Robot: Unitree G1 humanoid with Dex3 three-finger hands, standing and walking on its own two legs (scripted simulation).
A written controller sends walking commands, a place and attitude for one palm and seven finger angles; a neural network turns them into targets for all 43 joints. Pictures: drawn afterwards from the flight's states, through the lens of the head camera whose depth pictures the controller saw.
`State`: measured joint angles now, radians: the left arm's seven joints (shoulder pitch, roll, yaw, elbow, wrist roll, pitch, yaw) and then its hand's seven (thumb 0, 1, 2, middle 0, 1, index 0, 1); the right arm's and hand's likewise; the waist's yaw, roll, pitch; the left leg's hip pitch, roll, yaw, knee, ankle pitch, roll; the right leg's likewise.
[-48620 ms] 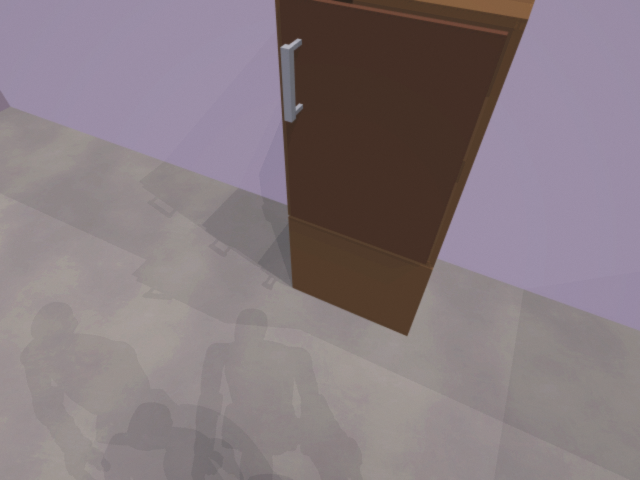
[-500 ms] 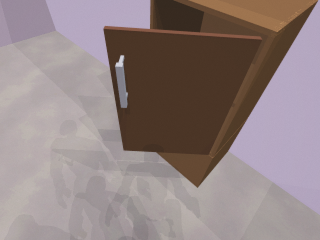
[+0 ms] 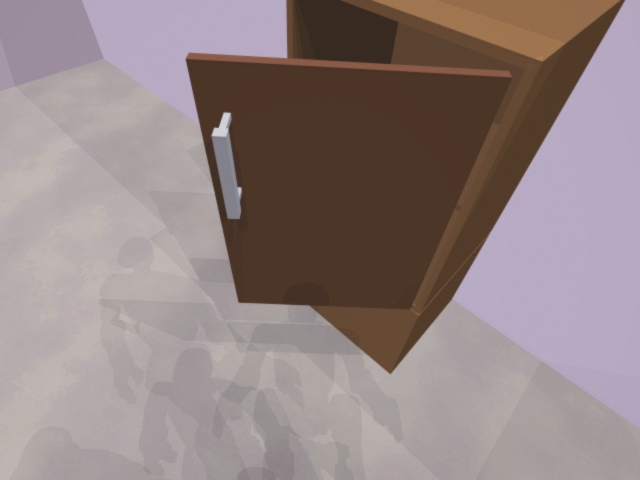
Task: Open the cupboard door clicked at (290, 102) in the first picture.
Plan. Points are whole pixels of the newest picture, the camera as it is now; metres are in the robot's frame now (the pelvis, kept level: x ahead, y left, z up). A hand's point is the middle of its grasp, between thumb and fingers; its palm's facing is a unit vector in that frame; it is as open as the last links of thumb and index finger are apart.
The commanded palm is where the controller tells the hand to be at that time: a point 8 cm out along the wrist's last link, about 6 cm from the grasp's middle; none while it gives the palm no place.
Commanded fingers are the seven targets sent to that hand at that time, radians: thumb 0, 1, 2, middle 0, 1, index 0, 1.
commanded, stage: look again from close up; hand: left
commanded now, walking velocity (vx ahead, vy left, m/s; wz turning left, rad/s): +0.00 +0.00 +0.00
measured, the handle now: (230, 168) +0.52 +0.17 +0.09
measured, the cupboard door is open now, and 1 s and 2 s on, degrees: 42 42 42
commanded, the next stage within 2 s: raise the hand with hooked fingers in 0.02 s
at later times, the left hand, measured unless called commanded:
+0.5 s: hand (178, 454) +0.16 +0.18 -0.05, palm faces +0.04 -1.00 -0.03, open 8.4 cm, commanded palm +0.13 +0.25 -0.03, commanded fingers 0.00 0.43 0.70 -0.23 -0.60 -0.23 -0.60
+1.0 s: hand (139, 382) +0.21 +0.22 +0.04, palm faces +0.12 -0.99 -0.06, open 11.4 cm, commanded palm +0.18 +0.27 +0.03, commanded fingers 0.00 -0.15 0.45 -0.28 -0.98 -0.28 -0.98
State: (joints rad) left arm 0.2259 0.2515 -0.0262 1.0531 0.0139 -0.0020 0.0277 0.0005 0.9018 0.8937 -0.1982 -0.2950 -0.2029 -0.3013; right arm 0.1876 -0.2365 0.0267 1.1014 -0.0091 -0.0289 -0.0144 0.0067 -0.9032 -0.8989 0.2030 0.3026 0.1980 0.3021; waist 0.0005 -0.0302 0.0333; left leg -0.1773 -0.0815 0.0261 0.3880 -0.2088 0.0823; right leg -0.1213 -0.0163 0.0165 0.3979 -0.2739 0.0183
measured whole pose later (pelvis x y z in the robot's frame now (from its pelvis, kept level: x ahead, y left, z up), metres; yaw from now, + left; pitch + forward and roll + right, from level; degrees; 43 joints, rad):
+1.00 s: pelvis -0.02 -0.04 -0.04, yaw +0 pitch +9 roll -1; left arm 0.29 0.31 0.39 0.12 -0.40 -0.31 -0.36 0.00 0.07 0.54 -0.26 -0.83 -0.26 -0.83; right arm 0.32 -0.26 0.01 0.61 0.04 -0.25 -0.08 0.02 -0.90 -0.90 0.20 0.30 0.20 0.30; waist -0.01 0.03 -0.11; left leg -0.61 -0.01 0.00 0.84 -0.39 0.03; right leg -0.55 0.05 -0.05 0.82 -0.42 -0.05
